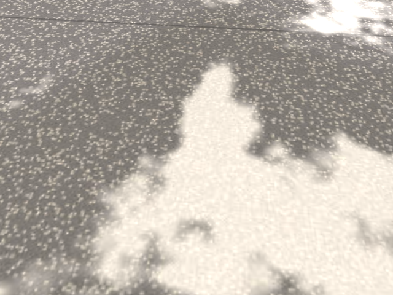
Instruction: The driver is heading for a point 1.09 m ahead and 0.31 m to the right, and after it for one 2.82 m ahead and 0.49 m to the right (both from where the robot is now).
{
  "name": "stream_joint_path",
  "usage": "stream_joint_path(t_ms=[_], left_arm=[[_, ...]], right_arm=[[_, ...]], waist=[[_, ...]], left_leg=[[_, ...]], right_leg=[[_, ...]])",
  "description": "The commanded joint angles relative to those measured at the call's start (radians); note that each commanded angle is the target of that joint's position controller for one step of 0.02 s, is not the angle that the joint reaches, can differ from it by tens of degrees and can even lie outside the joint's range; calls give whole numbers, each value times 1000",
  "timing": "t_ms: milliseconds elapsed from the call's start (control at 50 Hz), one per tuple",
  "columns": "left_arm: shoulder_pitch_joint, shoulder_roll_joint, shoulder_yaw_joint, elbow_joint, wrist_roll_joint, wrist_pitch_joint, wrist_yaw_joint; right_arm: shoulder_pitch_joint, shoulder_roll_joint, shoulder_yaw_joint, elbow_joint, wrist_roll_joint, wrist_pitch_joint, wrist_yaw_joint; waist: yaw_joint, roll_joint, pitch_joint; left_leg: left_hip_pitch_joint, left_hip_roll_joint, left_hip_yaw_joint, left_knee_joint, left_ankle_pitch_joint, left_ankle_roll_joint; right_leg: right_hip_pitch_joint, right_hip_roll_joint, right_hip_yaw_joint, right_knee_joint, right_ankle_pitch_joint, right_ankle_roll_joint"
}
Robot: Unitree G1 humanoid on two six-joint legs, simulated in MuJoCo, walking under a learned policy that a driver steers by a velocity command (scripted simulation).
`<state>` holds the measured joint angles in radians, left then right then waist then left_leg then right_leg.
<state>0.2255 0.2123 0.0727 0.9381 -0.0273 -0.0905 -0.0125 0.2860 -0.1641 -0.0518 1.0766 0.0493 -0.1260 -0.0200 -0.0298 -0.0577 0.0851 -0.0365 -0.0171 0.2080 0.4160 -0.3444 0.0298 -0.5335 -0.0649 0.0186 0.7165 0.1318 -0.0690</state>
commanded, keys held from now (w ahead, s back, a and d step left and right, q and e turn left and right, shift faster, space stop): w+e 0.96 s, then w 0.04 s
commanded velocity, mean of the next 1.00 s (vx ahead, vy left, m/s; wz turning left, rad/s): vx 0.50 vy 0.00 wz -0.56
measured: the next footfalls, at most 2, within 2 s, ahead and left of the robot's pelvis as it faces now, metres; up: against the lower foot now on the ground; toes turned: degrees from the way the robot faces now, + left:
right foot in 0.12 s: +0.22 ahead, -0.06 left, -0.09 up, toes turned -4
left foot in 0.52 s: +0.47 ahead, +0.12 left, -0.09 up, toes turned -21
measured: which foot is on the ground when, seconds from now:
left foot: down 0.00-0.10, up 0.12-0.50, down 0.52-1.00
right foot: up 0.00-0.10, down 0.12-0.52, up 0.54-1.00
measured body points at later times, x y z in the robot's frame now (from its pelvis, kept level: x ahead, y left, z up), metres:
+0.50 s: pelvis +0.28 +0.03 -0.09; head +0.29 +0.02 +0.36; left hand +0.37 +0.29 -0.22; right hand +0.44 -0.25 -0.18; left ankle +0.44 +0.14 -0.82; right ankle +0.18 -0.06 -0.82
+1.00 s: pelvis +0.49 -0.06 -0.09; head +0.51 -0.09 +0.35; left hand +0.81 -0.01 -0.17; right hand +0.32 -0.30 -0.23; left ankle +0.44 +0.14 -0.82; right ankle +0.53 -0.23 -0.81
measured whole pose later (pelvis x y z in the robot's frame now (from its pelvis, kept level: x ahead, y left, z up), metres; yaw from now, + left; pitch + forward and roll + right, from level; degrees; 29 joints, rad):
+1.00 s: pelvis +0.49 -0.06 -0.09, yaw -35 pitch +3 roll +2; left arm 0.03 0.25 0.07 0.68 -0.02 -0.03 -0.05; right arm 0.33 -0.29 -0.09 0.96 0.02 -0.07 -0.01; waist -0.09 -0.02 0.01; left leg 0.04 0.07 0.23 0.32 -0.39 -0.07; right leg -0.57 -0.06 -0.04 0.61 -0.14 -0.08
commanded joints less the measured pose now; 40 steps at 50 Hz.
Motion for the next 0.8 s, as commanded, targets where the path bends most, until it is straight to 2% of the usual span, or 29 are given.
stream_joint_path(t_ms=[20, 40, 60, 80, 100, 120, 140, 160, 180, 200, 220, 240, 260, 280, 320, 340, 380, 440, 480, 500, 520, 540, 560, 580, 600, 620, 660, 740, 800], left_arm=[[184, -46, -6, 26, -1, 10, -27], [196, -21, -3, 26, -5, 29, -35], [204, 13, 4, 28, -1, 45, -41], [250, 48, 19, 42, 3, 51, -46], [373, 82, 41, 81, 16, 51, -41], [467, 87, 44, 116, 32, 42, -31], [371, 116, 25, 92, 50, 15, -28], [275, 90, 5, 17, 41, -6, -27], [243, 89, 7, -9, 29, -8, -40], [142, 231, 47, -30, 31, 1, -28], [41, 179, 33, -74, 30, 0, -19], [-5, 168, 27, -95, 41, -1, -3], [-13, 153, 22, -105, 37, -4, 13], [-4, 161, 28, -107, 30, -6, 29], [37, 165, 34, -99, 18, -5, 52], [57, 156, 36, -93, 10, 1, 56], [97, 155, 43, -81, 7, 14, 49], [134, 129, 46, -76, -4, 32, 42], [121, 125, 45, -89, -2, 40, 49], [101, 106, 39, -104, 3, 40, 51], [62, 52, 23, -131, 10, 33, 48], [124, 6, 11, -170, -14, 19, 43], [139, 91, 20, -172, -25, 12, 39], [85, 151, 34, -173, -17, 13, 35], [34, 151, 37, -178, -4, 19, 35], [9, 142, 39, -188, 7, 22, 34], [11, 112, 40, -199, 1, 36, 26], [-40, 85, 28, -241, 2, 50, 20], [-99, 81, 18, -263, 2, 48, 8]], right_arm=[[-242, -134, -30, -80, 10, -39, -13], [-276, -120, -29, -91, 8, -39, -12], [-300, -108, -27, -100, 13, -39, -8], [-309, -102, -22, -112, 9, -37, -3], [-327, -110, -24, -121, 5, -33, 1], [-339, -103, -23, -132, 0, -26, 6], [-218, -51, -12, -194, -19, -32, 18], [-79, -65, 3, -212, -15, -49, 33], [-70, -123, -8, -216, -10, -58, 35], [-98, -132, -11, -261, 17, -53, 32], [-176, -190, -25, -255, 10, -28, 9], [-196, -203, -29, -259, 6, 3, -8], [-212, -205, -29, -248, -24, 32, -20], [-236, -214, -34, -249, -51, 41, -30], [-317, -166, -20, -259, -75, 36, -30], [-365, -129, -9, -268, -77, 28, -23], [-405, -94, -2, -287, -56, 22, -13], [-405, -125, -14, -304, -32, 13, -5], [-353, -161, -30, -295, -26, -9, 6], [-268, -188, -43, -270, -30, -18, 9], [-102, -238, -62, -237, -44, -25, 7], [47, -328, -86, -209, -67, -11, 4], [51, -294, -80, -206, -49, -6, 8], [-2, -221, -62, -234, -41, -2, 5], [-51, -200, -56, -244, -43, 6, 3], [-96, -184, -51, -245, -50, 13, 4], [-130, -155, -38, -238, -60, 16, 6], [-81, -216, -58, -207, -55, 10, 2], [-69, -240, -63, -200, -49, 15, -2]], waist=[[133, 158, -60], [150, 168, -68], [165, 150, -61], [196, 111, -66], [276, 21, -109], [333, -164, -97], [154, -379, -34], [60, -342, -119], [43, -149, -133], [-27, -97, -149], [-31, 105, -104], [-38, 86, -75], [-30, 120, -51], [-14, 87, -30], [32, 34, -39], [57, 29, -56], [92, 9, -103], [100, -14, -134], [55, -50, -143], [11, -63, -171], [-66, -5, -260], [-55, 304, -363], [-52, 357, -335], [-63, 256, -232], [-52, 179, -163], [-30, 151, -124], [10, 172, -101], [8, 137, -105], [-4, 137, -96]], left_leg=[[-377, 145, -15, -34, 117, 68], [-361, 157, -19, 30, 119, 68], [-327, 170, -18, 138, 156, 59], [-287, 180, -12, 295, 229, 47], [-265, 123, 25, 577, 309, 29], [-433, 37, 24, 1002, -60, 19], [-652, -2, -117, 1168, -234, 46], [-763, 6, -269, 1162, -229, 60], [-830, 18, -300, 1181, -216, 58], [-920, 55, -341, 1044, -136, 22], [-886, 107, -352, 968, -72, -5], [-845, 131, -379, 909, -45, -45], [-788, 148, -380, 836, -30, -76], [-746, 152, -378, 717, 42, -92], [-597, 116, -321, 490, 220, -99], [-507, 84, -285, 371, 301, -98], [-396, 27, -235, 254, 383, -106], [-403, 4, -262, 115, 292, -91], [-323, 0, -263, 34, 255, -54], [-209, 23, -270, 22, 233, -23], [25, 157, -394, 33, 178, 40], [324, 384, -824, -83, -84, 195], [359, 447, -1033, -142, -319, 231], [274, 411, -914, -151, -325, 197], [164, 368, -763, -149, -198, 159], [62, 328, -658, -169, -77, 143], [-73, 280, -503, -219, 76, 123], [-77, 294, -354, -275, 246, 156], [-58, 283, -239, -283, 315, 141]], right_leg=[[426, 37, -66, -92, 310, 27], [434, 24, -59, -84, 283, 20], [417, 10, -58, -98, 240, 5], [423, -1, -66, -160, 238, -27], [511, 19, -99, -274, 272, -94], [638, -1, -62, -362, 293, -165], [652, -4, 100, -203, 440, -162], [705, -117, 360, -195, 437, -289], [694, -177, 480, -248, 261, -326], [623, -324, 737, -396, -225, -394], [452, -333, 829, -479, -502, -356], [323, -340, 855, -472, -544, -359], [217, -267, 769, -477, -566, -326], [159, -194, 655, -476, -554, -291], [73, -64, 419, -454, -373, -222], [49, -14, 328, -437, -293, -193], [73, 10, 280, -415, -254, -163], [248, -14, 357, -338, -329, -146], [292, -16, 402, -275, -375, -124], [264, 6, 390, -204, -364, -101], [134, 59, 311, 25, -391, -59], [-186, 194, 146, 309, -648, 7], [-365, 123, 138, 490, -719, 20], [-415, 78, 147, 565, -634, 20], [-396, 41, 113, 579, -550, 20], [-357, 10, 107, 535, -487, 19], [-251, -36, 93, 459, -439, 20], [-247, -52, 71, 311, -320, 47], [-217, -52, 48, 159, -190, 52]])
